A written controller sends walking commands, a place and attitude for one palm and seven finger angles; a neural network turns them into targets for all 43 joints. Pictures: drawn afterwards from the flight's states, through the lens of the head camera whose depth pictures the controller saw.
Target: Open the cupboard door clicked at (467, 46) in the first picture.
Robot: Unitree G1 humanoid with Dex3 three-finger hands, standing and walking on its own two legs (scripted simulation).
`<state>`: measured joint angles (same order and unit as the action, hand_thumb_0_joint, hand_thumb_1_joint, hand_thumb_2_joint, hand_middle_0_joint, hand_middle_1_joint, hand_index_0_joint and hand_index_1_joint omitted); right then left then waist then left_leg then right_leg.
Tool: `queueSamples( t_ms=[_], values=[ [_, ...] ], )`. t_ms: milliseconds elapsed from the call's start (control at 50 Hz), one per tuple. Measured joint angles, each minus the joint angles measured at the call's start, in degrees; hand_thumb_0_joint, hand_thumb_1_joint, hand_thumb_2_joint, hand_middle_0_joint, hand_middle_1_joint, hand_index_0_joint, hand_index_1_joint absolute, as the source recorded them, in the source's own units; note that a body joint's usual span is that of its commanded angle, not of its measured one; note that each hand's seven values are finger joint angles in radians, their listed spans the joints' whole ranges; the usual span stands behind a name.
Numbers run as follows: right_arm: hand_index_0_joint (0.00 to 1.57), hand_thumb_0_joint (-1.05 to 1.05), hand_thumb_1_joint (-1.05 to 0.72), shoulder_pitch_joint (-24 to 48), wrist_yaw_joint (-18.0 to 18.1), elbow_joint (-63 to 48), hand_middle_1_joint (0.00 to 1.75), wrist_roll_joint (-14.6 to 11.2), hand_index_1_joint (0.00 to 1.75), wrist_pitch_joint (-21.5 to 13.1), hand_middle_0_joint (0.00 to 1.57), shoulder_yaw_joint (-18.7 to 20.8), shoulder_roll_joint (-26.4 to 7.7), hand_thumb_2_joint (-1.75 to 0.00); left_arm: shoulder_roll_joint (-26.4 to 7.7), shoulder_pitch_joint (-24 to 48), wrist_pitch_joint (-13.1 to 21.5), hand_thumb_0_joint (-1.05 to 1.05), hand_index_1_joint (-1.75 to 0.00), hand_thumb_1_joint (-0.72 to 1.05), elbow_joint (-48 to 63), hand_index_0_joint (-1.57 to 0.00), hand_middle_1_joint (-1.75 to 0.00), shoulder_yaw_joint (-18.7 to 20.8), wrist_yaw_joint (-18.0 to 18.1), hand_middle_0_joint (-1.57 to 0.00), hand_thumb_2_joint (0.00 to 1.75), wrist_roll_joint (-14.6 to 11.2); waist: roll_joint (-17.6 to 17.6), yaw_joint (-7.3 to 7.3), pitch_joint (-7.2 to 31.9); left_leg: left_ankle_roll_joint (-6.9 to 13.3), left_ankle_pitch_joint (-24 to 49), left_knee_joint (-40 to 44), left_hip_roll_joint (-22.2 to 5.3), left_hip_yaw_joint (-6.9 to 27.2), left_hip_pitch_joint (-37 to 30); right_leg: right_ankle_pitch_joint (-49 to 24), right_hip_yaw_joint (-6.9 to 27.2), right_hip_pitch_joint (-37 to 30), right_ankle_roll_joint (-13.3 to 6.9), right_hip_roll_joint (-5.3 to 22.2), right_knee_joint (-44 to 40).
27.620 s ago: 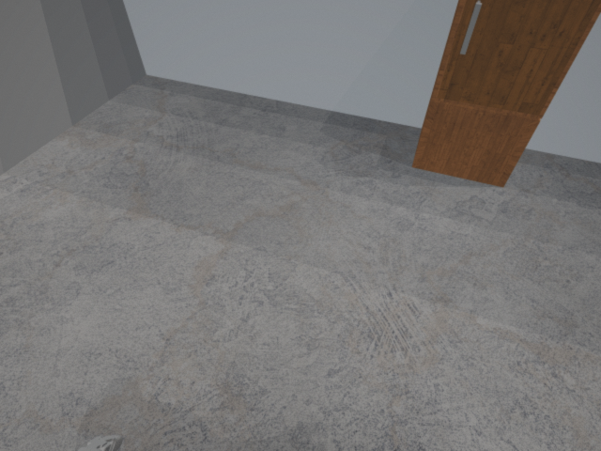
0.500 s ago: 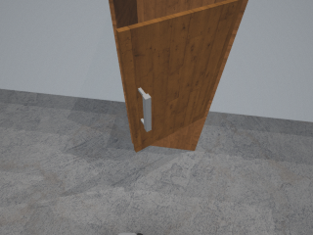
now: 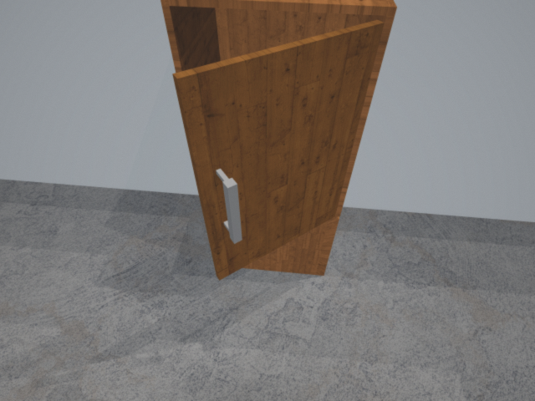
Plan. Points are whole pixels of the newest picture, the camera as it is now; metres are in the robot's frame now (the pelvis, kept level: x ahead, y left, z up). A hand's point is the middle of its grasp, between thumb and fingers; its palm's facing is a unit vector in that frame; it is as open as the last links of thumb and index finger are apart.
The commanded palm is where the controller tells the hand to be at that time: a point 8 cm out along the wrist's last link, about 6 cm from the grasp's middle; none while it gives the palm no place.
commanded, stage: let the arm hang, fingers relaxed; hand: left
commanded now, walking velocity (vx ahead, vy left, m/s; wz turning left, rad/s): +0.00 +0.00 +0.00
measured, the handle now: (228, 207) +0.49 +0.11 -0.03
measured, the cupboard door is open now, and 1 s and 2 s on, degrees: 39 39 39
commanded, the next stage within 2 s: look to check the result in 0.02 s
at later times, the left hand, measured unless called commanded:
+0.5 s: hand out of the picture -0.04 +0.17 -0.17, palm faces +0.06 -0.98 -0.19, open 7.4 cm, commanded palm none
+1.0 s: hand out of the picture +0.00 +0.19 -0.18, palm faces -0.02 -0.98 -0.20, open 7.4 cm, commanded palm none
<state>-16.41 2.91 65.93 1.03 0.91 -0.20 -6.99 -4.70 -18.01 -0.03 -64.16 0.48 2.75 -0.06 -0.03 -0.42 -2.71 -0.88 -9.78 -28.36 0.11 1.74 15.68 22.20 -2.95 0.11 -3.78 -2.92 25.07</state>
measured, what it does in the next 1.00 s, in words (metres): stands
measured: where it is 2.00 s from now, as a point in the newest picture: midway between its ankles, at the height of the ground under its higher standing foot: outside the picture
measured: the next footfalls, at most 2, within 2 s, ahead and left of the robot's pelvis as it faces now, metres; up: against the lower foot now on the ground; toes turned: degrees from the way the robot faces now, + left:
left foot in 1.72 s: +0.12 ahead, +0.08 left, +0.00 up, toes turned -31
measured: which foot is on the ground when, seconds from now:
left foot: down 0.00-1.00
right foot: down 0.00-1.00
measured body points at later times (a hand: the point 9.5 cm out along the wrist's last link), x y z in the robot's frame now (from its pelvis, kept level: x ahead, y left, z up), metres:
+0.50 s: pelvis +0.01 +0.00 +0.00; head +0.02 +0.00 +0.45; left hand -0.04 +0.22 -0.16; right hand +0.01 -0.22 -0.16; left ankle +0.06 +0.13 -0.73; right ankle -0.09 -0.07 -0.73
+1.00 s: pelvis +0.01 +0.01 -0.01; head +0.03 +0.00 +0.44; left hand +0.00 +0.24 -0.16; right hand +0.01 -0.23 -0.16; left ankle +0.06 +0.13 -0.73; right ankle -0.09 -0.07 -0.73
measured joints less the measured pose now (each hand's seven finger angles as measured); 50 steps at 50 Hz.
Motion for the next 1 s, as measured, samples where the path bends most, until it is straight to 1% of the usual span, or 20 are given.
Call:
queueSamples(
  t_ms=[140, 360, 760, 860, 1000],
  values=[
    [0.20, 0.00, -0.91, 0.5, 0.4, -0.3, 0.30, -0.1, 0.30, 0.1, 0.20, 0.1, -0.1, -0.89, -0.5, -1.2, -0.3, 0.00, -0.30, 0.91, -0.3, -0.20, -0.30, 0.4, 0.1, -0.20, 0.90, 0.0, 0.3, 0.35, -0.7, -0.2, -0.8, -0.7, -0.5, 0.0, -0.2, 0.0, 0.2, -0.8, -0.1, -0.5, -0.8],
    [0.20, 0.00, -0.92, 1.6, 0.5, -0.7, 0.30, -0.3, 0.30, 0.0, 0.20, 0.2, -0.8, -0.89, -1.8, -2.4, -0.6, 0.00, -0.30, 0.91, -1.1, -0.20, -0.30, 0.5, -0.1, -0.20, 0.90, 0.0, 0.2, 0.76, -1.7, 0.1, -0.7, 0.1, -0.2, -0.5, -0.9, -0.2, 0.6, -1.3, 0.1, 0.0, -1.3],
    [0.20, 0.00, -0.91, 3.3, -0.1, -0.5, 0.30, -0.1, 0.30, -0.2, 0.20, 0.1, -1.9, -0.89, -3.1, 0.4, -0.2, 0.00, -0.30, 0.91, -0.7, -0.20, -0.30, 0.2, -0.6, -0.20, 0.90, 0.0, 0.0, 0.61, -1.7, 0.5, 0.5, 2.4, 0.5, -1.0, -1.7, -0.7, 0.9, -1.4, 0.5, 0.8, -2.2],
    [0.20, 0.00, -0.91, 3.8, 0.2, -1.4, 0.30, 0.0, 0.30, 0.3, 0.20, 0.8, -2.1, -0.89, -2.9, 0.2, -1.1, 0.00, -0.30, 0.91, 0.4, -0.20, -0.30, 1.0, -0.6, -0.20, 0.90, 0.3, -0.5, 1.07, -1.7, 0.3, -0.7, 0.3, -0.7, -2.3, -0.6, -0.4, 2.4, 0.1, 0.4, 0.1, -0.7],
    [0.20, 0.00, -0.91, 4.0, 0.6, -4.7, 0.30, 0.1, 0.30, 0.9, 0.20, 2.3, -2.4, -0.89, -3.5, 0.0, -3.0, 0.00, -0.30, 0.91, 2.4, -0.20, -0.30, 2.7, -1.4, -0.20, 0.90, 0.7, 0.1, 1.05, -2.3, 0.2, -4.1, -4.7, -2.6, -5.6, 1.7, 2.1, 5.8, 4.0, 0.3, -1.0, 5.4]
  ],
)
